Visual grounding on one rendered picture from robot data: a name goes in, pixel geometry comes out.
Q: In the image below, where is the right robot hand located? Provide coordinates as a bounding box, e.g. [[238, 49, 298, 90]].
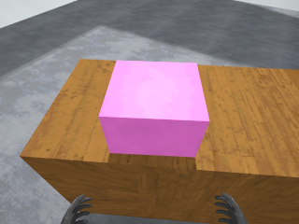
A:
[[214, 192, 249, 224]]

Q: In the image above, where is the pedestal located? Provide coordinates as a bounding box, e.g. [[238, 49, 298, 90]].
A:
[[20, 59, 299, 224]]

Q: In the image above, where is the left robot hand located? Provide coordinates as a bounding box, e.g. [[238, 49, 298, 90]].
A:
[[61, 194, 92, 224]]

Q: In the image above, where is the carton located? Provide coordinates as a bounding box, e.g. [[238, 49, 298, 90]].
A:
[[98, 60, 210, 158]]

